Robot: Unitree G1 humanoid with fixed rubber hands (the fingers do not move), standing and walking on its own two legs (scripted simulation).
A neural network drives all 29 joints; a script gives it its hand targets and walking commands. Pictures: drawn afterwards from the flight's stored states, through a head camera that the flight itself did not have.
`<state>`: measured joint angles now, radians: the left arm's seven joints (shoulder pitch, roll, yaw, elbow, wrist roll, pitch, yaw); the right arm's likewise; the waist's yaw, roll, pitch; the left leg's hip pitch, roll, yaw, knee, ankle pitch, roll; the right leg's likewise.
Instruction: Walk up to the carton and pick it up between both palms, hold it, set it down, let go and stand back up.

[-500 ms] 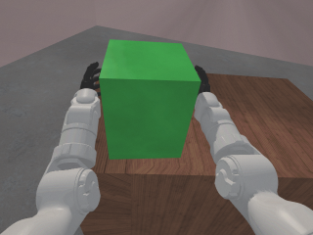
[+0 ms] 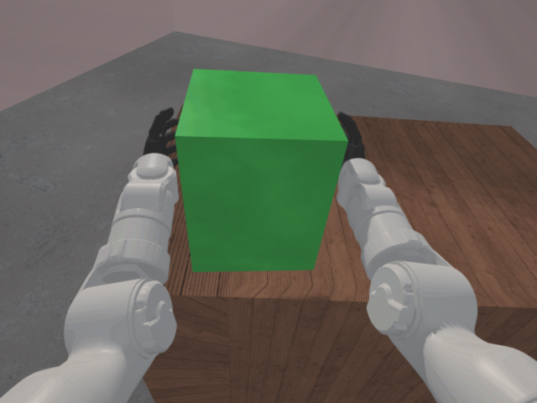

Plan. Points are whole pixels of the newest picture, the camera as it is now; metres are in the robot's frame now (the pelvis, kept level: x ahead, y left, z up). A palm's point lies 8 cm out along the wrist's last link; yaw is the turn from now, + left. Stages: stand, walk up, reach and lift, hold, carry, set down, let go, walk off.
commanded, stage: set down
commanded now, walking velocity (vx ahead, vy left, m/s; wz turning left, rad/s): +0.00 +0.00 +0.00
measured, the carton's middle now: (255, 172) +0.45 +0.02 +0.15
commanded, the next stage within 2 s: none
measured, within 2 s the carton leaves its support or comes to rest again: neither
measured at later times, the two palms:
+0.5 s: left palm (169, 178) +0.43 +0.16 +0.14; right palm (346, 176) +0.44 -0.13 +0.15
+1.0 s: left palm (172, 187) +0.44 +0.16 +0.12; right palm (344, 185) +0.45 -0.13 +0.13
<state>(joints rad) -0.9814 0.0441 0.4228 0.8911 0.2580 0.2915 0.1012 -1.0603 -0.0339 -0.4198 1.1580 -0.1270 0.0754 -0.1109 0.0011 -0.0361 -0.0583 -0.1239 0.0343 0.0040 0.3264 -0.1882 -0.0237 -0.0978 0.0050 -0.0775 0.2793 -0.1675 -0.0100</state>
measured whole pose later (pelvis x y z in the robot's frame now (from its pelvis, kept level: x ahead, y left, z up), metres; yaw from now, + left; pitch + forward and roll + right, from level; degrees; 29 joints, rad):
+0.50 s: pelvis +0.01 +0.00 +0.00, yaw -1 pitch +3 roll -1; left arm -0.92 0.01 0.40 0.90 0.26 0.23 0.13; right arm -1.01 -0.04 -0.47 1.18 -0.19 -0.01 -0.07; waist 0.02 -0.04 -0.08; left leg -0.20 0.04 0.02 0.36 -0.22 -0.02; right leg -0.17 0.01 -0.06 0.30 -0.18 -0.01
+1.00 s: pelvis +0.01 +0.00 +0.00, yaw -2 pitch +6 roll +0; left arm -0.95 -0.01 0.50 0.97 0.32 0.16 0.10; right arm -1.00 0.00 -0.65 1.13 -0.37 -0.03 -0.01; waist 0.04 -0.04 -0.08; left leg -0.24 0.04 0.03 0.33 -0.19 -0.02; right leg -0.24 0.00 -0.05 0.31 -0.17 -0.01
